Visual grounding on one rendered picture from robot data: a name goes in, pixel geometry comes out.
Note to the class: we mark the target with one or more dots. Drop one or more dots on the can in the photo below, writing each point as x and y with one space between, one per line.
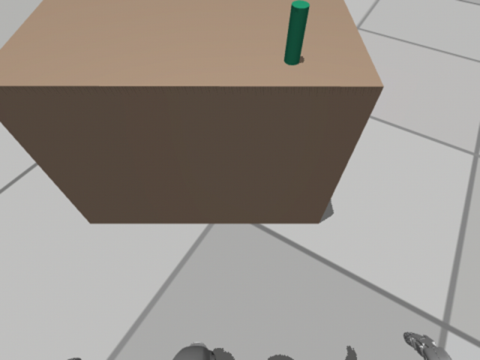
296 32

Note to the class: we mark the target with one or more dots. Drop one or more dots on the right robot hand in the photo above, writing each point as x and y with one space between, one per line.
426 347

